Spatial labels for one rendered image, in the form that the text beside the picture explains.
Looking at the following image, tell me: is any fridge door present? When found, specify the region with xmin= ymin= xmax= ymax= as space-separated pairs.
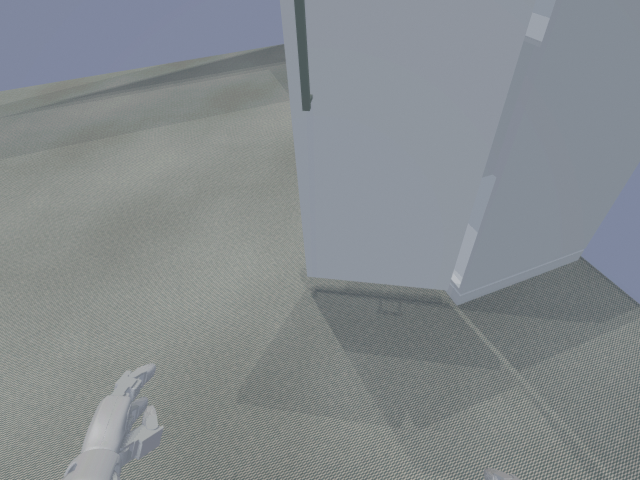
xmin=280 ymin=0 xmax=536 ymax=291

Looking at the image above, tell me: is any robot left hand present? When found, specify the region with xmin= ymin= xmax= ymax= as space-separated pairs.
xmin=80 ymin=363 xmax=164 ymax=466

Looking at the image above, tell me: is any left robot forearm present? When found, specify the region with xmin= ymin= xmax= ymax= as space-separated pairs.
xmin=62 ymin=449 xmax=122 ymax=480

